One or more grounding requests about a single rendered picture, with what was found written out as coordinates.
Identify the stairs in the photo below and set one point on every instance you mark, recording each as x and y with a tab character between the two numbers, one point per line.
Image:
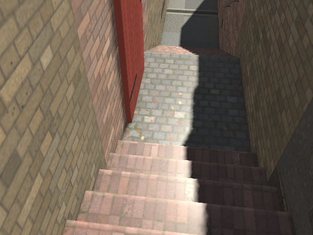
191	51
161	189

